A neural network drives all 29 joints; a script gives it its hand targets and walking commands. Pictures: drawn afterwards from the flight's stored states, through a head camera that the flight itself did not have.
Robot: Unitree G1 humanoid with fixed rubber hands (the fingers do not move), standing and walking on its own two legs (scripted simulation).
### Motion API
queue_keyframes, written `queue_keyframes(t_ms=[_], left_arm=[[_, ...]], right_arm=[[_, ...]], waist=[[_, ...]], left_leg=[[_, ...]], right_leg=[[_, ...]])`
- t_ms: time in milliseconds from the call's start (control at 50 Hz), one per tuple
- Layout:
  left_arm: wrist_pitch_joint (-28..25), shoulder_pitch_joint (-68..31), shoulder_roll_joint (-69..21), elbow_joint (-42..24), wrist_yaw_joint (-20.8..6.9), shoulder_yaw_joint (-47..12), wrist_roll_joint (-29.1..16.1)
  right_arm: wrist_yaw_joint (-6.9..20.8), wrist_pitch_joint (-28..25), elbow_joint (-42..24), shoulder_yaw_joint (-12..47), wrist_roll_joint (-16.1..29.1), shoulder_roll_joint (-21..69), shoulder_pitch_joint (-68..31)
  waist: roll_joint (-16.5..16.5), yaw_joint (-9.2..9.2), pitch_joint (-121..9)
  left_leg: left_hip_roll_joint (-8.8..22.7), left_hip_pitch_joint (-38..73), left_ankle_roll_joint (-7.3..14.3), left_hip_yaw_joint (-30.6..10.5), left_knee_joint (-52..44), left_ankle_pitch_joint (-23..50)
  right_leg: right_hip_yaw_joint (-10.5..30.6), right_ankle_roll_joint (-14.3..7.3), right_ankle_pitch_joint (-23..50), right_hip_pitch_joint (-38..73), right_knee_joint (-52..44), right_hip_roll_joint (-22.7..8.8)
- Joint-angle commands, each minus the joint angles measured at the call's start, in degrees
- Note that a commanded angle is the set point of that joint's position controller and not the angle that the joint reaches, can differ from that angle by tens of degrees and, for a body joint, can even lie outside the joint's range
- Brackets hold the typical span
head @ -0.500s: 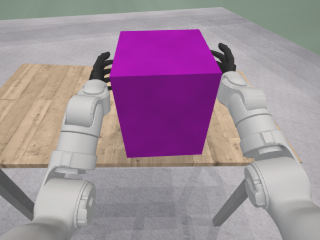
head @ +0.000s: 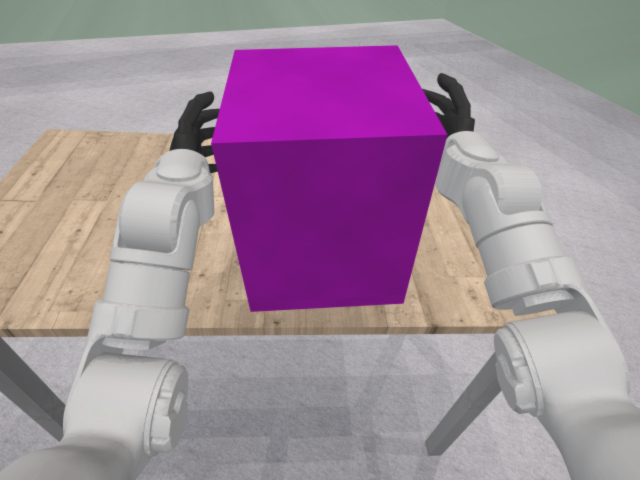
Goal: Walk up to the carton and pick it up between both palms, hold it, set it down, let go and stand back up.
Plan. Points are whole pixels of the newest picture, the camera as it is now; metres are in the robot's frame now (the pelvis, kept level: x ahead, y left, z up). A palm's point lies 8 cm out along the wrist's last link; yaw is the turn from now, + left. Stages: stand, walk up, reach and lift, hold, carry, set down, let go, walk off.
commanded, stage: reach and lift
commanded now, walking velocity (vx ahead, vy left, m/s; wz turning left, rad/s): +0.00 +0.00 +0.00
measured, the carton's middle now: (322, 181) +0.43 +0.02 +0.18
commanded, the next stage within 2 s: hold in 0.28 s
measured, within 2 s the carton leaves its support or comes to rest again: neither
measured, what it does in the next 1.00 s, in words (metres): stands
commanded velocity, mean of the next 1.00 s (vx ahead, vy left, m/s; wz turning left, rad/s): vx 0.00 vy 0.00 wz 0.00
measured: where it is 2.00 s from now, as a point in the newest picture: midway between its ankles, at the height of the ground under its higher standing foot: outside the picture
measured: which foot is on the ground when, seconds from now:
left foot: down 0.00-1.00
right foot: down 0.00-1.00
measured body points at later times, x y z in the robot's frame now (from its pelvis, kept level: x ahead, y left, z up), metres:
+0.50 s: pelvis +0.00 +0.00 +0.00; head -0.01 +0.02 +0.45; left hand +0.40 +0.17 +0.25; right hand +0.44 -0.13 +0.27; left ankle +0.01 +0.13 -0.75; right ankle +0.02 -0.15 -0.75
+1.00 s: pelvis +0.00 +0.00 +0.00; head -0.02 +0.02 +0.45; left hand +0.39 +0.17 +0.26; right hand +0.43 -0.13 +0.28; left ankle +0.01 +0.13 -0.75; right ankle +0.02 -0.15 -0.75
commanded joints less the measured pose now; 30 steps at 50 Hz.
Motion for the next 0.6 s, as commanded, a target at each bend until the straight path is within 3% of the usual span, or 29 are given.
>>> queue_keyframes(t_ms=[0,60,80,100,160,280,340,360,380,400,440,480,520,560,580], left_arm=[[-1.36,-37.93,-8.48,-9.95,-3.30,-10.39,-1.49],[-1.65,-38.39,-8.22,-10.14,-3.30,-10.51,-1.77],[-1.09,-38.33,-7.88,-8.97,-3.03,-9.54,-1.17],[-1.14,-39.27,-7.10,-12.04,-2.63,-9.31,-1.66],[-0.80,-40.30,-7.43,-9.75,-2.97,-9.52,-1.38],[-0.83,-39.43,-8.20,-11.76,-2.68,-9.82,-1.61],[0.74,-37.71,-9.31,-14.31,-3.45,-11.92,-1.63],[1.06,-38.01,-9.93,-14.40,-3.49,-11.31,-0.85],[1.10,-38.80,-9.31,-14.46,-3.70,-10.52,-0.97],[1.60,-38.30,-9.81,-14.27,-3.91,-10.87,-0.12],[1.45,-39.17,-9.61,-14.43,-4.44,-11.90,-0.60],[2.07,-38.16,-8.69,-11.61,-4.49,-9.60,0.37],[2.24,-39.26,-9.62,-13.52,-4.37,-11.27,-0.69],[1.63,-39.59,-8.43,-13.88,-4.34,-10.57,-0.71],[1.96,-40.02,-9.09,-13.36,-4.23,-10.11,-0.61]], right_arm=[[1.00,0.80,-13.48,8.41,6.29,10.32,-34.71],[1.36,0.91,-13.86,8.92,6.89,11.08,-35.41],[0.93,1.17,-12.20,7.52,6.56,10.25,-34.33],[1.04,0.86,-14.95,7.56,7.39,10.18,-34.81],[1.43,1.29,-12.84,7.67,7.21,10.03,-36.05],[1.61,1.11,-16.27,8.57,7.76,10.63,-36.89],[1.20,2.21,-18.22,9.15,8.59,10.15,-34.46],[1.00,3.00,-15.87,8.87,8.09,10.14,-32.54],[1.09,2.93,-16.46,9.65,8.62,10.18,-33.86],[1.01,3.40,-15.01,8.97,8.17,10.76,-32.64],[1.25,3.62,-14.82,9.32,8.92,10.95,-34.20],[1.06,3.86,-14.64,9.41,8.92,10.14,-34.50],[1.60,3.28,-16.20,7.95,8.80,8.58,-35.58],[1.55,3.40,-15.46,8.08,8.78,9.59,-34.37],[1.78,3.24,-16.69,8.34,8.79,9.91,-36.02]], waist=[[5.07,0.13,-29.35],[5.26,0.84,-30.16],[5.36,-0.11,-28.29],[5.59,0.78,-31.92],[5.61,0.63,-29.74],[5.44,1.19,-32.72],[6.02,-0.41,-33.49],[6.57,-0.81,-32.05],[5.53,0.29,-33.05],[6.29,-1.37,-31.38],[7.00,-0.25,-30.84],[5.55,-0.06,-29.24],[7.12,-0.44,-30.93],[5.47,0.27,-31.11],[6.30,0.51,-32.25]], left_leg=[[-3.01,6.85,-2.64,-0.30,1.03,16.10],[-2.89,7.22,-2.73,-0.58,1.07,15.95],[-3.06,6.12,-2.69,-0.33,0.54,13.38],[-3.03,6.82,-2.75,-0.50,0.79,14.64],[-2.80,5.82,-2.42,-0.47,0.18,13.47],[-2.77,6.69,-2.82,-0.83,1.12,17.16],[-2.96,7.86,-3.23,-0.62,2.00,21.62],[-2.81,7.86,-3.33,-0.78,2.01,21.87],[-2.80,7.51,-3.53,-0.78,2.01,21.21],[-2.86,7.71,-3.38,-0.73,1.72,20.33],[-2.77,7.08,-3.43,-0.85,1.26,18.71],[-2.97,5.78,-2.81,-0.67,0.52,16.18],[-2.90,4.45,-3.22,-0.49,-0.05,15.89],[-2.98,4.74,-2.87,-0.80,0.28,15.42],[-2.99,4.20,-2.91,-0.51,0.06,15.84]], right_leg=[[-5.50,0.09,10.62,4.54,-1.56,5.82],[-5.32,-0.28,9.67,4.31,-1.62,5.64],[-5.02,0.04,7.97,3.72,-1.96,5.42],[-5.38,-0.19,9.05,4.52,-1.53,5.71],[-5.27,-0.26,7.39,3.90,-1.70,5.72],[-5.43,-0.38,10.58,4.42,-1.13,6.00],[-5.61,-0.19,14.99,5.40,-0.65,6.65],[-5.31,0.19,14.56,5.45,-0.42,6.58],[-5.26,-0.02,13.99,5.91,-0.87,6.74],[-5.03,0.11,13.85,5.12,-1.06,6.39],[-4.87,-0.35,12.19,5.34,-1.39,6.28],[-4.97,-0.32,10.53,5.05,-1.51,5.95],[-5.41,-0.54,9.76,5.58,-0.61,6.55],[-5.11,-0.36,9.98,5.41,-0.74,6.15],[-4.93,-0.27,9.81,5.66,-0.76,6.26]])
